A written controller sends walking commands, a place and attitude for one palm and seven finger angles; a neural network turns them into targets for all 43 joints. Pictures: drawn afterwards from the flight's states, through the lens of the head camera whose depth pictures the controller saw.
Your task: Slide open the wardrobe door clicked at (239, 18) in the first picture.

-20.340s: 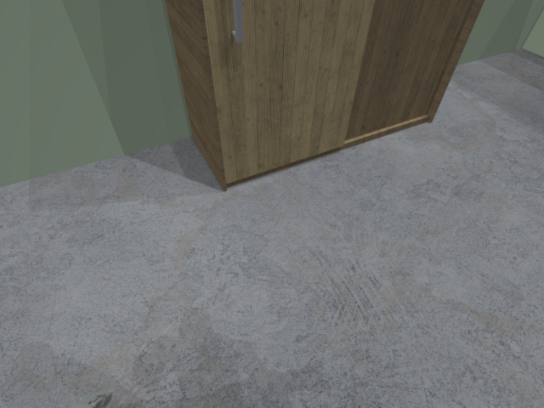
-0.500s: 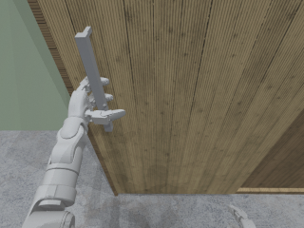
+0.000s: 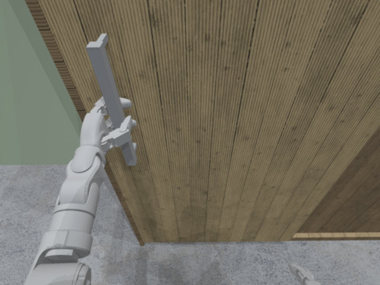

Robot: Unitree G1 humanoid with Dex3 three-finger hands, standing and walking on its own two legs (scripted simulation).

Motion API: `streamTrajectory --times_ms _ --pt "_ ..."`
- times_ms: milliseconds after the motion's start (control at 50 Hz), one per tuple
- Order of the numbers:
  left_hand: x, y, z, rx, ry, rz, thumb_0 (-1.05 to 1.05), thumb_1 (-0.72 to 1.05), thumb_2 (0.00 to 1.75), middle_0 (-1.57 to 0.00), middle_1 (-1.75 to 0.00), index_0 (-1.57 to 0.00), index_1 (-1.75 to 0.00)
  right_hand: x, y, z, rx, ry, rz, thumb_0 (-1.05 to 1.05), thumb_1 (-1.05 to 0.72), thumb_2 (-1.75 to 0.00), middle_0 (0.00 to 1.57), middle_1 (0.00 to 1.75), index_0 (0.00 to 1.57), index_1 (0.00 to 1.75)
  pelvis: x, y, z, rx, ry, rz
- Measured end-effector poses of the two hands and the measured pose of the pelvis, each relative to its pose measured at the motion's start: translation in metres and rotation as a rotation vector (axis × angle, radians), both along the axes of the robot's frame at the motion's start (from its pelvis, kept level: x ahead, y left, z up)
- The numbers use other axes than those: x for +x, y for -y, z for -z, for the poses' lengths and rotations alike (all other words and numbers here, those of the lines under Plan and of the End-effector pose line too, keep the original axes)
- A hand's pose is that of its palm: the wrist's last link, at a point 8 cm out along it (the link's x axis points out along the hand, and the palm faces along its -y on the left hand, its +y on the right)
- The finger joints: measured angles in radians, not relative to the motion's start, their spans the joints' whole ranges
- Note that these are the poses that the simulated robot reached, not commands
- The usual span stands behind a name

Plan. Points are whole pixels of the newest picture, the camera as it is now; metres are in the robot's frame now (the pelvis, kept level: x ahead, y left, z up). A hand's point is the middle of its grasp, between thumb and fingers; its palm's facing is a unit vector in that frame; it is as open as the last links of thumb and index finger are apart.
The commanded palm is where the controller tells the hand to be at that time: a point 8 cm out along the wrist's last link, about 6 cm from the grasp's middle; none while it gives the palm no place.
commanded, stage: grip the handle and tug to test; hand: left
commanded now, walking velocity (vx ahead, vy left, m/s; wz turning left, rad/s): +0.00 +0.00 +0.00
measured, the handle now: (119, 110) +0.44 +0.17 +0.16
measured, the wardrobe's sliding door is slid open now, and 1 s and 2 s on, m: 0.00 0.00 0.01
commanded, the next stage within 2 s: tug the door sideways, standing still in 0.58 s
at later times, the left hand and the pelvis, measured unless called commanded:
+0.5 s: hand (126, 132) +0.38 +0.15 +0.15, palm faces +0.04 -1.00 +0.00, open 5.9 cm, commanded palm +0.33 +0.21 +0.15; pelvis +0.02 +0.00 +0.00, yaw -2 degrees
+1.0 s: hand (127, 131) +0.39 +0.15 +0.15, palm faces +0.11 -0.99 +0.00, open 5.8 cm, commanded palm +0.36 +0.16 +0.15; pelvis +0.04 +0.00 +0.00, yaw +2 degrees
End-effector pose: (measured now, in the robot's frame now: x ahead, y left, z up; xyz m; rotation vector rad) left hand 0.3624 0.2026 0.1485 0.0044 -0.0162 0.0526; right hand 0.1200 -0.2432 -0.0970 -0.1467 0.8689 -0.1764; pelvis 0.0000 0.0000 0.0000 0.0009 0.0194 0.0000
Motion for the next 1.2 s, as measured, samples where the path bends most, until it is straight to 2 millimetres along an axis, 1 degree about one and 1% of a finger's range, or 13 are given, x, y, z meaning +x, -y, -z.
streamTrajectory --times_ms 240,420,560,740,840,980,1100,1200 --pt "0.000 0.000 0.000 0.001 0.003 0.009 0.01 0.71 0.79 -0.37 -1.37 -0.35 -1.36 0.006 0.005 -0.004 0.005 0.030 0.016 0.01 -0.91 -0.90 0.20 0.30 0.20 0.30 0.004 0.003 -0.001 0.002 0.002 0.012" --pt "0.000 -0.001 0.001 -0.002 0.007 0.019 0.01 0.73 0.77 -0.35 -1.37 -0.34 -1.36 0.015 0.008 -0.010 0.009 0.059 0.037 0.01 -0.91 -0.90 0.20 0.30 0.20 0.30 0.014 0.003 -0.002 0.006 -0.004 0.027" --pt "-0.001 0.000 0.001 -0.005 0.011 0.017 0.01 0.74 0.76 -0.32 -1.39 -0.31 -1.36 0.029 0.009 -0.015 0.016 0.093 0.052 0.01 -0.91 -0.90 0.20 0.30 0.20 0.30 0.026 0.002 -0.002 0.009 -0.011 0.042" --pt "-0.002 0.000 0.000 -0.005 0.006 0.033 0.01 0.74 0.76 -0.30 -1.38 -0.30 -1.35 0.055 0.005 -0.022 0.008 0.109 0.043 0.01 -0.91 -0.90 0.20 0.30 0.20 0.30 0.043 0.000 -0.004 0.004 -0.021 0.045" --pt "-0.002 0.001 0.000 -0.008 0.006 0.007 0.01 0.73 0.79 -0.32 -1.38 -0.32 -1.35 0.070 -0.002 -0.017 -0.001 0.091 -0.013 0.01 -0.91 -0.90 0.20 0.30 0.19 0.29 0.046 -0.002 -0.002 0.002 -0.024 0.018" --pt "-0.003 0.005 -0.001 -0.005 -0.005 -0.054 0.01 0.72 0.83 -0.33 -1.39 -0.33 -1.37 0.085 -0.021 -0.009 0.009 0.059 -0.102 0.01 -0.91 -0.90 0.20 0.30 0.19 0.29 0.041 -0.004 -0.001 0.000 -0.028 -0.027" --pt "-0.004 0.007 -0.001 0.006 -0.004 -0.076 0.01 0.73 0.83 -0.32 -1.40 -0.30 -1.39 0.088 -0.036 -0.007 0.031 0.066 -0.144 0.01 -0.91 -0.90 0.20 0.30 0.20 0.30 0.035 -0.006 0.001 0.002 -0.023 -0.049" --pt "-0.005 0.009 -0.001 0.016 0.000 -0.086 0.00 0.75 0.83 -0.30 -1.40 -0.27 -1.39 0.083 -0.044 -0.004 0.043 0.064 -0.163 0.01 -0.91 -0.90 0.20 0.30 0.20 0.30 0.028 -0.008 0.003 0.001 -0.017 -0.060"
